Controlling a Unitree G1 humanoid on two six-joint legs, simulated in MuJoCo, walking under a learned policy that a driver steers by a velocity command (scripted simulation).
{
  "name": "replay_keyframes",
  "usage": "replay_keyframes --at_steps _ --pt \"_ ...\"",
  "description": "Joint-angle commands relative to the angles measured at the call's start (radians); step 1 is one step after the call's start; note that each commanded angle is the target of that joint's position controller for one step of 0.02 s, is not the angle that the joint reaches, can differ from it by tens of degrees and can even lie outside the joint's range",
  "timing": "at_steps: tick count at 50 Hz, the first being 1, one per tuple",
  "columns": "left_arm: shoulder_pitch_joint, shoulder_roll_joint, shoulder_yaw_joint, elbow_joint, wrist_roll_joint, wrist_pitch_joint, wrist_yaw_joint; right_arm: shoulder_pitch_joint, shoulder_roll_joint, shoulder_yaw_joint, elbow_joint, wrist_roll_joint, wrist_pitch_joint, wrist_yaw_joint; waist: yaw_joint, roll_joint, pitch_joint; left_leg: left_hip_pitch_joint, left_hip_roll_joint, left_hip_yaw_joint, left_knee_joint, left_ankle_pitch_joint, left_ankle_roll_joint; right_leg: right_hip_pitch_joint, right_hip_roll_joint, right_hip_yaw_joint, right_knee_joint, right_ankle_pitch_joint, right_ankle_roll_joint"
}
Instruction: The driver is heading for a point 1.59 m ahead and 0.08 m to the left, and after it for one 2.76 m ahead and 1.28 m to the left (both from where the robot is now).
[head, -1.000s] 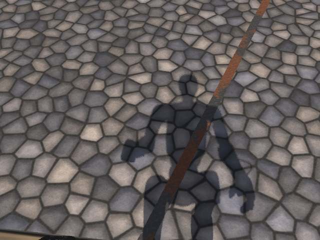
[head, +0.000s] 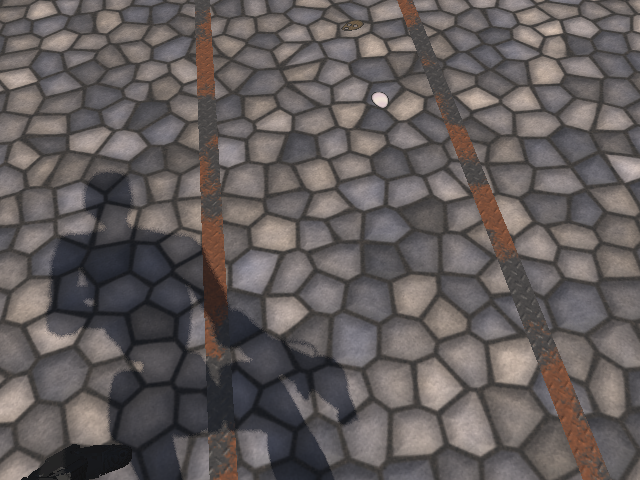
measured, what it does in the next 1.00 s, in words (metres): walks ahead: left foot, then right foot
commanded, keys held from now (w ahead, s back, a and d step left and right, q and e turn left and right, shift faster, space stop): w+e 0.22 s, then w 0.78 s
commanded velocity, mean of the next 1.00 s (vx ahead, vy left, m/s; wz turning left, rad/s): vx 0.50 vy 0.00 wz -0.27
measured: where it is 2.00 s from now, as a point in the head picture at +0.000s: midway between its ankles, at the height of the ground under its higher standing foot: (367, 209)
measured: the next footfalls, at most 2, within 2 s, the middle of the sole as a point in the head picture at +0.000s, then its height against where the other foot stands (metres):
left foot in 0.44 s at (279, 478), level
right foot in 0.96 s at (417, 364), level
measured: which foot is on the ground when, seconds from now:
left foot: up 0.00-0.42, down 0.44-0.98, up 1.00-1.00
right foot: down 0.00-0.46, up 0.48-0.94, down 0.96-1.00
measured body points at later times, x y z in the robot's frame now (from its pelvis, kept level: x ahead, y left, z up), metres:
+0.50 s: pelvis +0.29 +0.02 +0.01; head +0.31 +0.02 +0.46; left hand +0.39 +0.29 -0.11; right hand +0.44 -0.26 -0.06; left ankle +0.40 +0.11 -0.71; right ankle +0.11 -0.07 -0.67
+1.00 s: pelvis +0.55 -0.07 +0.01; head +0.58 -0.09 +0.46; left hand +0.83 +0.09 -0.05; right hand +0.46 -0.34 -0.12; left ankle +0.41 +0.10 -0.68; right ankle +0.62 -0.19 -0.72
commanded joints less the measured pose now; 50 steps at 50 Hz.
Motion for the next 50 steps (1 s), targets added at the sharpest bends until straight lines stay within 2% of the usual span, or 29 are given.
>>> replay_keyframes --at_steps 1,2,3,4,7,9,12,16,19,20,21,22,23,24,25,26,27,28,29,31,34,39,42,44,46,47,48,49,50 --pt "0.285 0.184 0.058 -0.005 0.004 -0.028 0.006 -0.106 -0.134 -0.009 -0.165 0.028 -0.074 0.016 0.152 -0.101 -0.258 -0.687 -0.033 -0.163 0.371 0.053 0.043 0.756 -0.316 0.651 -0.379 -0.116 -0.244" --pt "0.214 0.158 0.049 -0.012 0.004 -0.031 0.008 -0.107 -0.121 -0.007 -0.151 0.006 -0.077 0.006 0.103 -0.011 -0.187 -0.626 0.008 -0.162 0.285 0.124 0.043 0.603 -0.269 0.543 -0.377 -0.015 -0.208" --pt "0.161 0.129 0.039 -0.024 0.011 -0.032 0.011 -0.097 -0.131 -0.015 -0.144 -0.015 -0.070 0.000 0.064 -0.020 -0.151 -0.553 0.032 -0.164 0.209 0.165 0.037 0.489 -0.235 0.467 -0.388 0.099 -0.191" --pt "0.132 0.119 0.033 -0.036 0.019 -0.032 0.015 -0.080 -0.131 -0.018 -0.140 -0.019 -0.057 0.002 0.038 -0.039 -0.139 -0.496 0.041 -0.166 0.182 0.192 0.030 0.416 -0.213 0.434 -0.411 0.154 -0.189" --pt "0.144 0.131 0.037 -0.016 0.015 -0.041 0.031 -0.092 -0.091 -0.010 -0.141 -0.031 -0.033 0.001 0.026 -0.032 -0.118 -0.460 0.022 -0.140 0.070 0.256 -0.011 0.315 -0.184 0.358 -0.440 0.279 -0.204" --pt "0.175 0.146 0.042 0.003 0.010 -0.038 0.045 -0.169 -0.067 0.000 -0.162 -0.032 -0.029 0.000 0.049 -0.035 -0.090 -0.479 0.003 -0.135 -0.065 0.368 -0.031 0.294 -0.159 0.322 -0.443 0.274 -0.186" --pt "0.212 0.146 0.041 0.027 0.003 -0.031 0.055 -0.275 -0.038 0.015 -0.182 -0.023 -0.035 0.013 0.092 -0.065 -0.073 -0.417 -0.040 -0.130 -0.300 0.549 -0.033 0.277 -0.121 0.285 -0.431 0.172 -0.140" --pt "0.281 0.140 0.037 0.076 -0.001 -0.031 0.055 -0.351 -0.056 0.015 -0.201 -0.008 -0.051 0.035 0.134 -0.080 -0.050 -0.363 -0.058 -0.134 -0.430 0.609 -0.006 0.336 -0.168 0.332 -0.397 0.101 -0.124" --pt "0.289 0.142 0.039 0.097 0.003 -0.023 0.056 -0.331 -0.086 0.002 -0.207 -0.008 -0.059 0.041 0.115 -0.107 -0.040 -0.341 -0.064 -0.131 -0.478 0.487 0.040 0.428 -0.213 0.390 -0.334 0.153 -0.105" --pt "0.280 0.143 0.039 0.100 0.004 -0.019 0.055 -0.294 -0.093 -0.004 -0.200 -0.009 -0.062 0.039 0.093 -0.119 -0.046 -0.293 -0.073 -0.113 -0.499 0.450 0.059 0.442 -0.212 0.393 -0.301 0.213 -0.094" --pt "0.269 0.128 0.034 0.098 0.005 -0.016 0.055 -0.212 -0.110 -0.016 -0.178 -0.014 -0.064 0.034 0.050 -0.114 -0.085 -0.179 -0.092 -0.089 -0.535 0.447 0.086 0.445 -0.173 0.371 -0.216 0.337 -0.074" --pt "0.262 0.091 0.018 0.086 0.014 -0.016 0.053 -0.083 -0.146 -0.030 -0.158 -0.026 -0.068 0.029 -0.010 -0.077 -0.200 0.035 -0.010 -0.160 -0.505 0.477 0.140 0.383 -0.119 0.321 -0.022 0.351 -0.042" --pt "0.362 0.039 0.000 0.076 0.008 -0.026 0.054 0.058 -0.231 -0.053 -0.138 -0.038 -0.066 0.026 -0.016 0.122 -0.365 0.416 0.193 -0.482 -0.498 0.405 0.280 0.077 0.007 0.213 0.325 0.111 0.034" --pt "0.403 0.040 -0.008 0.081 -0.004 -0.036 0.056 0.135 -0.204 -0.053 -0.093 -0.011 -0.054 0.038 -0.022 0.324 -0.404 0.526 0.301 -0.827 -0.654 0.139 0.354 -0.155 0.070 0.193 0.550 -0.380 0.071" --pt "0.315 0.124 0.012 0.075 -0.016 -0.040 0.054 0.098 -0.133 -0.031 -0.100 0.008 -0.051 0.039 -0.041 0.194 -0.261 0.430 0.283 -0.796 -0.695 -0.021 0.314 -0.257 0.014 0.235 0.630 -0.345 0.065" --pt "0.216 0.133 0.013 0.053 -0.012 -0.041 0.053 0.034 -0.104 -0.020 -0.113 0.000 -0.042 0.035 -0.034 0.110 -0.156 0.303 0.244 -0.658 -0.707 0.015 0.277 -0.267 -0.034 0.190 0.625 -0.266 0.061" --pt "0.161 0.121 0.011 0.038 0.004 -0.044 0.050 -0.013 -0.086 -0.010 -0.116 -0.012 -0.036 0.034 -0.010 0.068 -0.078 0.176 0.203 -0.561 -0.736 0.114 0.270 -0.251 -0.069 0.158 0.564 -0.202 0.062" --pt "0.154 0.109 0.014 0.038 0.015 -0.045 0.048 -0.041 -0.065 -0.002 -0.117 -0.019 -0.038 0.033 0.017 0.077 -0.059 0.105 0.169 -0.497 -0.757 0.203 0.260 -0.208 -0.105 0.153 0.499 -0.153 0.062" --pt "0.173 0.092 0.013 0.045 0.014 -0.043 0.045 -0.054 -0.056 0.002 -0.117 -0.023 -0.039 0.032 0.036 0.099 -0.057 0.060 0.139 -0.445 -0.777 0.271 0.252 -0.159 -0.120 0.143 0.462 -0.125 0.066" --pt "0.190 0.059 0.006 0.055 0.013 -0.037 0.043 -0.046 -0.065 0.001 -0.104 -0.014 -0.044 0.031 0.048 0.116 -0.068 0.027 0.119 -0.370 -0.804 0.386 0.264 -0.132 -0.127 0.115 0.403 -0.099 0.079" --pt "0.104 0.034 -0.005 0.030 0.022 -0.040 0.045 -0.018 -0.107 -0.009 -0.080 -0.006 -0.043 0.022 0.031 0.083 -0.052 0.034 0.117 -0.290 -0.834 0.514 0.274 -0.166 -0.139 0.094 0.239 0.019 0.103" --pt "-0.055 0.009 -0.017 0.001 0.012 -0.055 0.026 0.058 -0.129 -0.010 -0.036 0.007 -0.025 0.015 -0.029 0.078 -0.028 0.049 0.085 -0.185 -0.829 0.545 0.235 -0.088 -0.102 0.052 -0.039 0.245 0.108" --pt "-0.130 0.017 -0.016 -0.026 0.003 -0.062 0.011 0.108 -0.136 -0.010 -0.006 0.011 -0.011 0.014 -0.048 0.081 -0.005 0.119 0.124 -0.200 -0.802 0.546 0.229 -0.089 -0.085 0.050 -0.111 0.233 0.092" --pt "-0.148 0.031 -0.012 -0.039 0.003 -0.067 0.001 0.115 -0.148 -0.015 0.006 0.013 0.001 0.009 -0.036 0.089 0.000 0.181 0.154 -0.211 -0.766 0.596 0.216 -0.085 -0.076 0.050 -0.149 0.166 0.066" --pt "-0.080 0.061 0.002 -0.024 0.007 -0.070 -0.001 0.097 -0.167 -0.020 0.009 0.014 0.011 0.003 0.018 0.104 -0.042 0.210 0.154 -0.196 -0.674 0.792 0.194 0.034 -0.045 0.024 -0.186 0.106 0.034" --pt "0.037 0.093 0.021 0.010 0.012 -0.070 0.005 0.081 -0.164 -0.018 0.007 0.015 0.016 0.001 0.084 0.094 -0.114 0.186 0.117 -0.157 -0.541 0.936 0.172 0.207 -0.019 -0.002 -0.217 0.123 0.006" --pt "0.205 0.147 0.043 0.052 0.019 -0.068 0.015 0.073 -0.134 -0.004 -0.008 0.003 0.015 -0.002 0.157 0.068 -0.239 0.058 0.070 -0.120 -0.328 0.876 0.139 0.480 -0.084 0.058 -0.182 0.157 -0.039" --pt "0.336 0.252 0.065 0.068 0.039 -0.061 0.025 0.150 -0.037 0.028 -0.043 -0.016 -0.002 0.001 0.157 -0.140 -0.405 -0.313 -0.060 -0.061 0.060 0.463 0.072 0.883 -0.347 0.443 -0.169 0.130 -0.170" --pt "0.367 0.211 0.055 0.087 0.019 -0.055 0.022 0.177 -0.031 0.036 -0.030 -0.003 -0.023 0.008 0.155 -0.272 -0.492 -0.513 -0.137 -0.160 0.258 -0.074 0.054 0.966 -0.439 0.765 -0.317 -0.026 -0.259"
